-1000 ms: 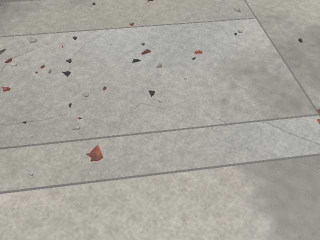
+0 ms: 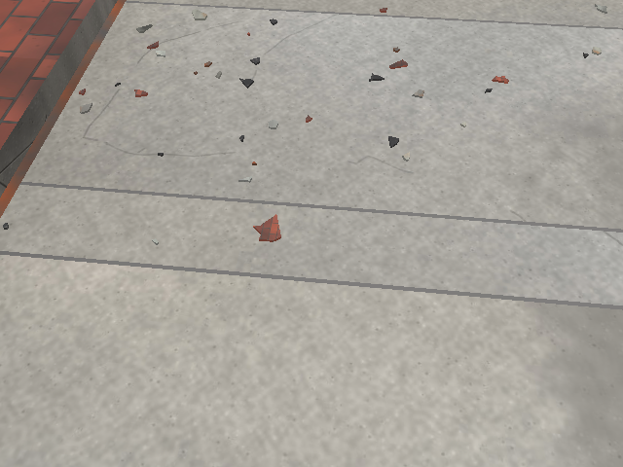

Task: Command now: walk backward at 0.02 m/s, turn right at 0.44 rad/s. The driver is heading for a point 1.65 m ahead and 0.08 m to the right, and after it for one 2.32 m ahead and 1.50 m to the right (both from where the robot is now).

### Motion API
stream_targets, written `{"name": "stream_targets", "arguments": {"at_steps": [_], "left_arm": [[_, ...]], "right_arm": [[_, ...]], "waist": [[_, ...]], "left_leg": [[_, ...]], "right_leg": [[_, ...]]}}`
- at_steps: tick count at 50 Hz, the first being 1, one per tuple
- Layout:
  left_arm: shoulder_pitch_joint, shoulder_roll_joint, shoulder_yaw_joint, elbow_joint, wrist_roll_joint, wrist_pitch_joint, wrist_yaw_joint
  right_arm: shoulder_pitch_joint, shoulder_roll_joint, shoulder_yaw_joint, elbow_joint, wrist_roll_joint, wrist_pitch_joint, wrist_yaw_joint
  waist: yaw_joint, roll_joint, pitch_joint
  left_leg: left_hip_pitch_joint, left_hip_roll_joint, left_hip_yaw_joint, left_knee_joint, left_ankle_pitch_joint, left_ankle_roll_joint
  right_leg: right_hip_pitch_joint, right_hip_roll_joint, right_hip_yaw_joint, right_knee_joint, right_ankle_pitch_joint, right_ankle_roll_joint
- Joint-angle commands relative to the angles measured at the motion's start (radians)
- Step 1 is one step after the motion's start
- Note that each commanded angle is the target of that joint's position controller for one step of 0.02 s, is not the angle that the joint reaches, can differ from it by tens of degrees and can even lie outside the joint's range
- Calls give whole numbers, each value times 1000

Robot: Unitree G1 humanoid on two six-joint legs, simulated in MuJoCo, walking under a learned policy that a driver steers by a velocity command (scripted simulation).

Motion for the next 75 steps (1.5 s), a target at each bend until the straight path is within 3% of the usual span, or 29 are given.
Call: {"name": "stream_targets", "arguments": {"at_steps": [1, 2, 3, 4, 7, 10, 14, 20, 23, 24, 25, 26, 27, 30, 36, 44, 48, 49, 50, 51, 52, 53, 54, 56, 57, 65, 70, 73, 75], "left_arm": [[9, 106, 35, -62, 0, -2, 5], [-16, 102, 38, -99, -4, -13, 8], [-4, 181, 61, -88, 15, -20, 9], [30, 213, 75, -61, 16, -16, 6], [70, 166, 66, -36, 26, 11, 2], [-19, 139, 46, -91, 9, 4, -10], [-74, 117, 23, -152, 12, -3, -32], [-76, 112, 14, -203, 15, 3, -57], [30, 140, 31, -175, 28, 5, -44], [99, 212, 43, -170, 39, 7, -27], [48, 195, 20, -189, 68, -4, -25], [38, 95, -5, -175, 68, -23, -36], [-8, 108, -3, -156, 67, -37, -43], [-111, 128, 6, -137, 61, -58, -39], [-123, 112, 12, -99, 55, -45, -6], [-145, 169, 40, -62, 46, -35, -18], [-170, 194, 51, -53, 19, -31, -26], [-152, 190, 53, -41, 8, -29, -28], [-111, 153, 45, -22, 10, -30, -33], [-141, 71, 21, -45, 44, -34, -42], [-232, 73, 19, -116, 44, -47, -40], [-277, 138, 37, -120, 19, -60, -46], [-266, 164, 48, -117, 1, -73, -55], [-216, 181, 59, -75, 30, -93, -51], [-209, 169, 58, -62, 36, -102, -54], [-267, 96, 31, -63, 26, -136, -72], [-342, 88, 8, -86, 14, -152, -102], [-304, 115, 11, -86, 9, -157, -113], [-157, 157, 32, -51, 11, -154, -107]], "right_arm": [[142, -163, -44, -3, -19, 1, 1], [70, -238, -55, -30, -60, -2, 4], [-4, -194, -41, -59, -84, -11, 4], [-77, -136, -24, -80, -75, -17, -2], [-90, -94, -1, -90, -33, -19, -13], [-11, -119, -1, -75, -43, 0, -22], [22, -179, -16, -73, -42, 20, -21], [10, -222, -35, -81, -17, 22, 9], [30, -165, -9, -49, 3, 0, 27], [54, -86, 24, -63, -45, -15, 35], [79, -19, 47, -73, -60, -19, 41], [45, -117, 20, -50, -36, -5, 38], [36, -135, 11, -57, -11, 4, 37], [77, -164, -10, -13, -16, 33, 5], [75, -128, -19, -56, -11, 52, -15], [46, -99, -7, -152, -21, 57, 24], [78, -102, -15, -177, -17, 67, 46], [111, -107, -21, -169, -16, 69, 46], [179, -145, -39, -147, -13, 68, 37], [272, -245, -71, -133, 1, 60, 19], [278, -318, -76, -165, -23, 20, 31], [236, -244, -56, -178, -31, -14, 42], [188, -204, -42, -179, -27, -35, 39], [129, -163, -24, -192, -12, -43, 24], [135, -156, -18, -198, -21, -45, 16], [225, -183, -28, -189, -22, -59, 1], [284, -179, -27, -151, -20, -57, 10], [281, -186, -30, -138, -18, -49, 9], [247, -194, -31, -141, -25, -41, 5]], "waist": [[-29, 46, -144], [-18, 270, -67], [-9, 193, -40], [24, 138, -33], [14, 141, -15], [-49, 136, 4], [-87, 139, -8], [-77, 152, -34], [5, 73, -93], [9, -104, -216], [-32, -243, -267], [12, -105, -265], [-9, -136, -188], [-37, -138, -82], [-20, -107, -44], [-16, -93, -65], [-55, -103, -99], [-69, -91, -117], [-82, -21, -127], [-97, 234, -125], [-121, 293, -101], [-131, 153, -61], [-94, 153, -5], [-57, 125, 20], [-52, 129, 12], [-88, 146, 15], [-139, 150, 61], [-110, 169, 59], [-22, 163, -48]], "left_leg": [[219, 205, -129, -134, 183, 89], [94, 386, -323, -147, 361, 236], [16, 456, -325, -155, 404, 307], [-6, 397, -229, -142, 410, 277], [23, 299, -66, -85, 523, 230], [99, 294, -14, -88, 555, 258], [160, 337, 12, -90, 574, 280], [73, 355, 77, -35, 619, 261], [-30, 290, 114, 139, 514, 168], [-195, 216, 173, 314, 202, 81], [-298, 128, 146, 446, -361, 9], [-257, 155, 57, 551, -403, -21], [-286, 151, 50, 579, -373, -26], [-278, 130, 33, 612, -216, -46], [-377, 130, 63, 643, -137, -66], [-299, 152, 139, 420, -140, -24], [-186, 123, 186, 226, -39, 34], [-101, 93, 207, 130, 35, 64], [30, 80, 163, 57, 79, 109], [191, 282, -144, -32, 122, 214], [164, 465, -576, -153, -146, 422], [151, 460, -559, -229, -320, 421], [117, 421, -483, -252, -396, 362], [114, 342, -358, -252, -287, 289], [106, 308, -309, -259, -216, 273], [63, 234, -154, -245, 65, 247], [98, 281, -115, -223, 155, 246], [166, 323, -98, -186, 309, 228], [184, 287, -21, 0, 700, 194]], "right_leg": [[-108, -72, 136, 137, -206, -42], [-277, 59, -42, 297, -424, 3], [-284, -17, -33, 506, -456, 38], [-266, -25, -30, 611, -393, 47], [-326, -30, -53, 798, -270, 92], [-391, -77, -119, 715, -220, 128], [-361, -140, -179, 551, -229, 146], [-142, -136, -272, 314, -243, 79], [165, -103, -244, -51, 73, -14], [431, -291, -31, -25, 465, -65], [391, -527, 172, -4, 687, -259], [300, -502, 100, -21, 602, -312], [239, -440, 25, -42, 448, -276], [122, -359, -102, -90, 310, -195], [161, -395, -160, -150, 120, -231], [186, -449, -212, -128, 181, -252], [189, -448, -273, -23, 263, -187], [146, -425, -312, 19, 116, -143], [36, -372, -360, 125, -113, -81], [-228, -246, -468, 449, -431, 9], [-483, -91, -303, 668, -594, 44], [-551, -136, -183, 735, -510, 24], [-565, -164, -163, 705, -382, -4], [-538, -187, -159, 624, -202, 3], [-499, -182, -165, 598, -128, 12], [-381, -127, -185, 227, 137, 91], [-358, -139, -230, 129, 137, 48], [-325, -134, -249, 102, 61, -16], [-127, -75, -296, 86, 41, -73]]}}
